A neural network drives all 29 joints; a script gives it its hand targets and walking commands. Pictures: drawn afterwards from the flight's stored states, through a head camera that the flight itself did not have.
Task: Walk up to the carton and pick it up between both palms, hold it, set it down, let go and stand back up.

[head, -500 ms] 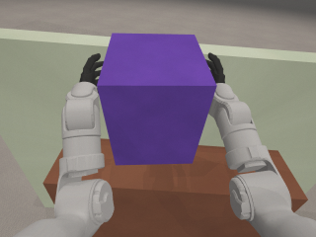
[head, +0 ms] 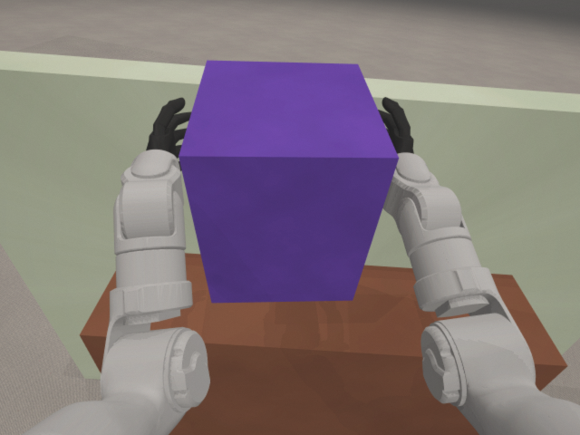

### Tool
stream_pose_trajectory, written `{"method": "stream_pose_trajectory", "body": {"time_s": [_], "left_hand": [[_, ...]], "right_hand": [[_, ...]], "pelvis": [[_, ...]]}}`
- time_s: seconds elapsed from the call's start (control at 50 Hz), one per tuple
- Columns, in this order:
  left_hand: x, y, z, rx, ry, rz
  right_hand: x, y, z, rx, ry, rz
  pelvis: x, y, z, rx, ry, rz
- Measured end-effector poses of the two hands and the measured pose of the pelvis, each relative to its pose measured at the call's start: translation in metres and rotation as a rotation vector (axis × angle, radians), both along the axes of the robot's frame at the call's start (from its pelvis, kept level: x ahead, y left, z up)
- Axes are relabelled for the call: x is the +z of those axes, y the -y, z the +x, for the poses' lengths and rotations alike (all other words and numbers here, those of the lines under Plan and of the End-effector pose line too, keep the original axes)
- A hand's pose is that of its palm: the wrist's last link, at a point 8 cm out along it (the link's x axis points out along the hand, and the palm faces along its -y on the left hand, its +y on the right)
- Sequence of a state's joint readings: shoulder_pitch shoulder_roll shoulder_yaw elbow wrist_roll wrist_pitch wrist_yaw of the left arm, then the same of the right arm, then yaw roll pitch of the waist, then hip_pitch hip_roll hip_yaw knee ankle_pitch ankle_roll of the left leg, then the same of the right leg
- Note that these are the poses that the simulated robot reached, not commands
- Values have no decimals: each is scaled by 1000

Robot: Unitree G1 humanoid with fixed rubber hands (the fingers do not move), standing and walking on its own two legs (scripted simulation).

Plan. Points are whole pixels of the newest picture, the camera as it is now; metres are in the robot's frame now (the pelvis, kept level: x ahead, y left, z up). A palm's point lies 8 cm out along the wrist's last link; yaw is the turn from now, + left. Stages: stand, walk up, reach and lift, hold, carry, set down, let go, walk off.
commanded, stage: hold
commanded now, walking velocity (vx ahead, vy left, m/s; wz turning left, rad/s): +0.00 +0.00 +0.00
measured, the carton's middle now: (283, 186) +0.37 +0.00 +0.21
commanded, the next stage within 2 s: none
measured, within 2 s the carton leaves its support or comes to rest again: neither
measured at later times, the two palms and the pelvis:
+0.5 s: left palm (163, 159) +0.36 +0.15 +0.25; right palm (395, 157) +0.36 -0.15 +0.26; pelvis +0.00 +0.00 +0.00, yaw +0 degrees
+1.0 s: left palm (164, 159) +0.36 +0.15 +0.25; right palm (396, 158) +0.36 -0.15 +0.26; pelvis +0.00 +0.00 +0.00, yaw +0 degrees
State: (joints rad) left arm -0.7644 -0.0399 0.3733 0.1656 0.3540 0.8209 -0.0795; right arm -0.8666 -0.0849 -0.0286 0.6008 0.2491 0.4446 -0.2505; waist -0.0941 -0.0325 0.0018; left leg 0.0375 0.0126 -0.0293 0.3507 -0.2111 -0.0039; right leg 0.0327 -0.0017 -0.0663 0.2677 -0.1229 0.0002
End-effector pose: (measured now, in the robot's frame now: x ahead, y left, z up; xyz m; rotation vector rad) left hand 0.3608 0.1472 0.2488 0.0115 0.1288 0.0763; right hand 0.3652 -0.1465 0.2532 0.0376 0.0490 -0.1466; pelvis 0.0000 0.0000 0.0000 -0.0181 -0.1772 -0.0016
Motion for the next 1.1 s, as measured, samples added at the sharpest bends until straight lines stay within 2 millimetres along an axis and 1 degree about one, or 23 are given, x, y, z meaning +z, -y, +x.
{"method": "stream_pose_trajectory", "body": {"time_s": [0.54,0.88,1.1], "left_hand": [[2,-2,-1,1,4,-4],[2,2,-1,-2,7,2],[1,0,-2,-1,1,-5]], "right_hand": [[3,-2,-1,0,4,3],[2,2,-1,-2,7,5],[2,0,-2,-2,0,5]], "pelvis": [[0,-1,-1,-3,-1,1],[0,0,0,2,2,0],[0,0,-1,1,1,1]]}}
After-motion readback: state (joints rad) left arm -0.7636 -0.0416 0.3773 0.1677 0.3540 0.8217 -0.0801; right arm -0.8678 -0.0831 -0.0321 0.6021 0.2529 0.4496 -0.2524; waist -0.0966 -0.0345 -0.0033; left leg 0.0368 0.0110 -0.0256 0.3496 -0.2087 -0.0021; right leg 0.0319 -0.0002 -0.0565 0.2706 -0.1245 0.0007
